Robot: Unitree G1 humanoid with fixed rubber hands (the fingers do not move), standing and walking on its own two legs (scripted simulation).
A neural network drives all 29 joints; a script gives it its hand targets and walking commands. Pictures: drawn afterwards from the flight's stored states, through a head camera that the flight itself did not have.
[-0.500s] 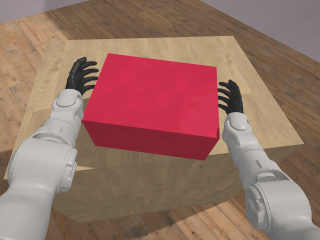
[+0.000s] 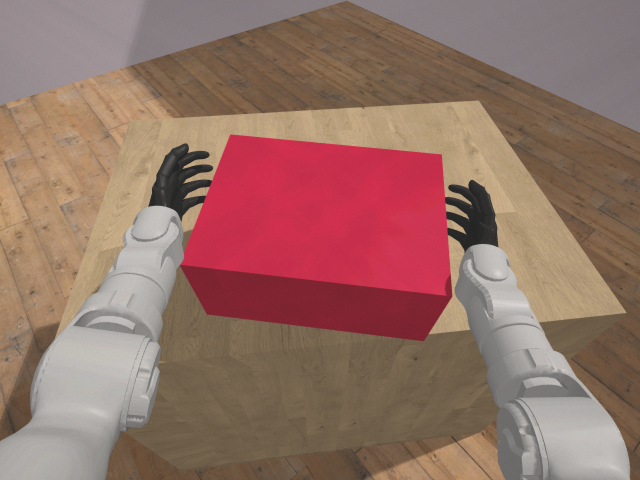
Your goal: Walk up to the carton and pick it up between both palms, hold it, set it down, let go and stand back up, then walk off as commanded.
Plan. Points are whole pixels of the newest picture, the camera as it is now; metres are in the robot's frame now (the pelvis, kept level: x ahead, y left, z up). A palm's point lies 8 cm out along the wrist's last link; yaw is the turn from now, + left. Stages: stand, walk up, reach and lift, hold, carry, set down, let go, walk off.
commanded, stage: reach and lift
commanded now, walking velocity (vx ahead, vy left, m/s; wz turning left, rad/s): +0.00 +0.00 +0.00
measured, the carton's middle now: (324, 234) +0.46 -0.02 +0.04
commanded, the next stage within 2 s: hold in 1.72 s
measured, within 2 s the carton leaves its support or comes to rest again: neither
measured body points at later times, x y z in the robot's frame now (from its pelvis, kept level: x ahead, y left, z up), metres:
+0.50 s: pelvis -0.02 -0.01 +0.00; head -0.01 +0.00 +0.45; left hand +0.43 +0.20 +0.13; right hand +0.39 -0.20 +0.10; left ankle +0.02 +0.11 -0.74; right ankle +0.02 -0.14 -0.74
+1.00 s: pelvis -0.02 -0.01 +0.01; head -0.06 +0.00 +0.45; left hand +0.38 +0.20 +0.17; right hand +0.37 -0.20 +0.15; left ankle +0.02 +0.11 -0.74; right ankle +0.02 -0.14 -0.74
